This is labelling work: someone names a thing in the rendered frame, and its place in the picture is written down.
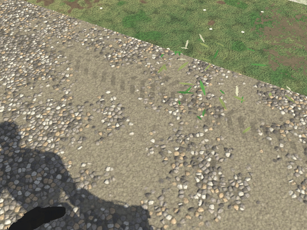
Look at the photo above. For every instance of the left robot hand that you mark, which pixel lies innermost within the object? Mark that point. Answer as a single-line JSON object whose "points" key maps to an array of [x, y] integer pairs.
{"points": [[37, 216]]}

